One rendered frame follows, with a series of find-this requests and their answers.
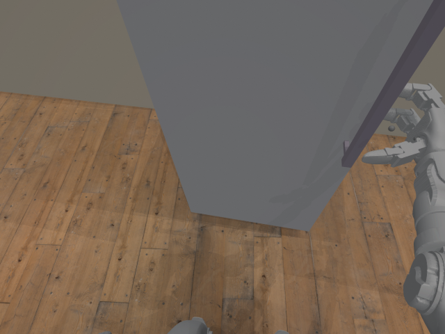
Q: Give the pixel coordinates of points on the handle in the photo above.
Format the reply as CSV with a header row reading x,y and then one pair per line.
x,y
426,34

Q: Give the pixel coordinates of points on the left robot thigh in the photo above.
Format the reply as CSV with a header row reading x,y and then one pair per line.
x,y
190,327

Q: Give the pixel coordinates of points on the right robot forearm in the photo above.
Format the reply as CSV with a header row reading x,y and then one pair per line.
x,y
429,205

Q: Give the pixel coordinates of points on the left robot shin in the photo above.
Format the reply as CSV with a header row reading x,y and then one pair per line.
x,y
198,319

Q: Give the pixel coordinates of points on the fridge door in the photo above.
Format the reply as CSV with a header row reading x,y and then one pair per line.
x,y
256,97

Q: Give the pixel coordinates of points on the robot right hand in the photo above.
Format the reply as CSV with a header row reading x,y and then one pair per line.
x,y
430,129

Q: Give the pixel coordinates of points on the robot right upper arm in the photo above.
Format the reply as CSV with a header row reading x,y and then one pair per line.
x,y
424,289

